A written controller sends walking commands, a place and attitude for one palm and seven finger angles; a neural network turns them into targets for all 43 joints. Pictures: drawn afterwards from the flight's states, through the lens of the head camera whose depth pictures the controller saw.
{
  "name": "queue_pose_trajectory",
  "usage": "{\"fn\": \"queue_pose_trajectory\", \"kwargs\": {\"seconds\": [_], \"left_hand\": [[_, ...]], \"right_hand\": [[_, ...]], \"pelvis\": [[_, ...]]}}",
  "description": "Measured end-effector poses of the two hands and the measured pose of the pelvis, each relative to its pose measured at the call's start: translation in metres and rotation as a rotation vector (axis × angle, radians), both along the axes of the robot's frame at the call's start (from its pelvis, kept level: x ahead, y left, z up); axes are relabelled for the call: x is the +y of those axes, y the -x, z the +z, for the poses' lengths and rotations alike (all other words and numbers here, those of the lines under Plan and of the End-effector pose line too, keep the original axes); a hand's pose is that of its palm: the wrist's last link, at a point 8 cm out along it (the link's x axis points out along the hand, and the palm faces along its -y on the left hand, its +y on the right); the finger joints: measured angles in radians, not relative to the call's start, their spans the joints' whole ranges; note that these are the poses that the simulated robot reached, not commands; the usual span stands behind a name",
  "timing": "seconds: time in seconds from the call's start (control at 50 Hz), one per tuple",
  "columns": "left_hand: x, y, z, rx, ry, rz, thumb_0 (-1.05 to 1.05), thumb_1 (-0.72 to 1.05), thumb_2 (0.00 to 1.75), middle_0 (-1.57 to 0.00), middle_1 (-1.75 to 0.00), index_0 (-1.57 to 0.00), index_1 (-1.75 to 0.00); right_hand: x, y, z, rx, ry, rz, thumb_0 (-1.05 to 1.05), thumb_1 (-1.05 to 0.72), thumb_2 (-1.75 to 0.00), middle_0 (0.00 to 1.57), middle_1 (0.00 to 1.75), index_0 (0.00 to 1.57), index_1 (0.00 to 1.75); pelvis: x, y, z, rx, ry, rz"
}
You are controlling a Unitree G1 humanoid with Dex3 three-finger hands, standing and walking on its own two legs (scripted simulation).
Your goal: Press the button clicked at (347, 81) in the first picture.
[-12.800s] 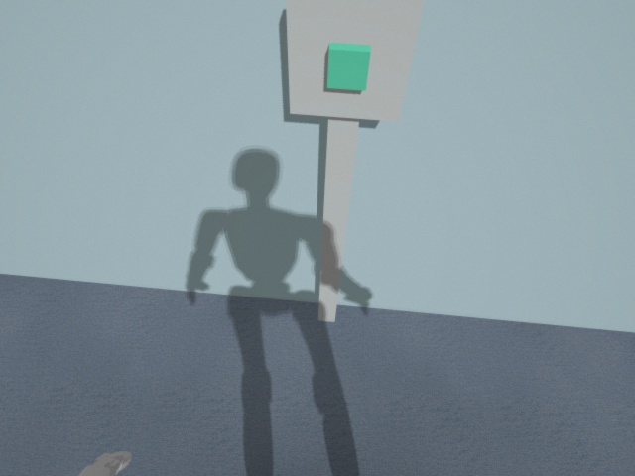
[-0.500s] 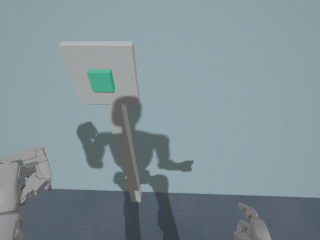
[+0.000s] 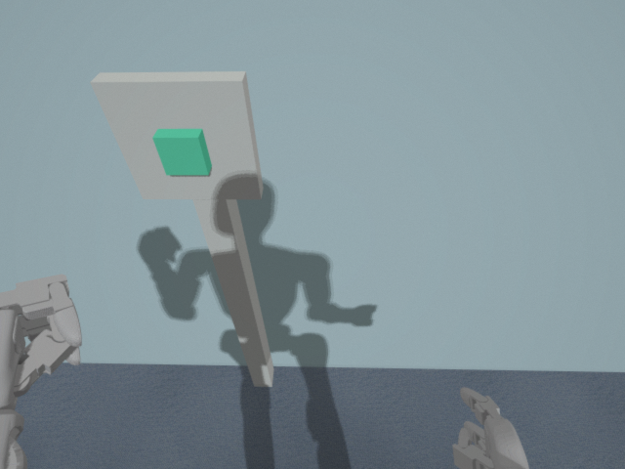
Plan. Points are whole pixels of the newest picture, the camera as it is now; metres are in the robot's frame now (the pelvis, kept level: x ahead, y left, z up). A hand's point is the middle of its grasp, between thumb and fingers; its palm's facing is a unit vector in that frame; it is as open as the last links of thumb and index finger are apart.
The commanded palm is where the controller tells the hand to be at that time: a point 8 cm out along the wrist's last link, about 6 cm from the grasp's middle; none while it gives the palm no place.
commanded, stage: step back with the hand held close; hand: left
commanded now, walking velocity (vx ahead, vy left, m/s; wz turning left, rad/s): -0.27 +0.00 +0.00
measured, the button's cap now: (184, 151) +0.49 +0.24 +0.17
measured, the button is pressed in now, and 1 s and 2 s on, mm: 0 0 0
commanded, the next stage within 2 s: stop stepping back and stand still in 0.82 s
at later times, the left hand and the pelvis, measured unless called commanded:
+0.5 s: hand out of the picture +0.10 +0.27 +0.15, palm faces +0.35 -0.81 -0.47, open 3.1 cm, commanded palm +0.04 +0.31 +0.17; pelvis -0.09 +0.03 -0.01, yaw +1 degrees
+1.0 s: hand out of the picture -0.01 +0.28 +0.18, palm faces +0.36 -0.85 -0.38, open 3.1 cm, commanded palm -0.07 +0.32 +0.17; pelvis -0.21 +0.05 -0.01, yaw -1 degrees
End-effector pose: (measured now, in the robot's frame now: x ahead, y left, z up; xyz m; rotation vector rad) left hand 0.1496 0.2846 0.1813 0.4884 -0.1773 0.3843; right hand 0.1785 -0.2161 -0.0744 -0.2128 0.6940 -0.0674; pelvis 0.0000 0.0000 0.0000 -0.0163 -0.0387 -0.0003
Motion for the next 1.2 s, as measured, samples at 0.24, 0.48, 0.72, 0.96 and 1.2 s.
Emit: {"fn": "queue_pose_trajectory", "kwargs": {"seconds": [0.24,0.48,0.72,0.96,1.2], "left_hand": [[0.0,0.014,-0.015,0.102,-0.032,-0.118,0.01,0.88,0.9,-1.31,-1.5,-1.31,-1.5],[0.025,0.077,-0.01,-0.014,-0.064,-0.077,0.01,0.89,0.9,-1.31,-1.5,-1.31,-1.5],[0.042,0.162,-0.012,-0.106,-0.027,0.026,0.01,0.88,0.9,-1.31,-1.5,-1.31,-1.5],[0.045,0.187,0.003,-0.165,-0.024,-0.083,0.01,0.89,0.9,-1.31,-1.5,-1.31,-1.5],[0.016,0.246,0.012,-0.045,-0.09,-0.107,0.01,0.88,0.9,-1.31,-1.5,-1.31,-1.5]], "right_hand": [[-0.016,0.041,0.003,0.066,0.054,-0.123,0.02,-0.9,-0.9,0.2,0.3,0.2,0.3],[0.01,0.093,0.005,-0.006,0.054,-0.094,0.02,-0.9,-0.9,0.2,0.3,0.2,0.3],[0.031,0.146,-0.014,0.07,0.082,-0.004,0.02,-0.9,-0.9,0.21,0.3,0.21,0.3],[0.056,0.21,0.004,-0.014,0.014,-0.025,0.02,-0.9,-0.9,0.21,0.3,0.21,0.3],[0.009,0.295,-0.011,0.083,0.001,-0.119,0.02,-0.9,-0.9,0.21,0.3,0.21,0.3]], "pelvis": [[0.014,0.028,-0.003,0.044,0.004,-0.023],[0.03,0.081,-0.011,0.024,0.023,0.001],[0.041,0.13,-0.018,0.023,0.003,0.049],[0.048,0.197,-0.009,0.046,0.045,-0.005],[0.027,0.242,-0.003,0.068,-0.03,-0.047]]}}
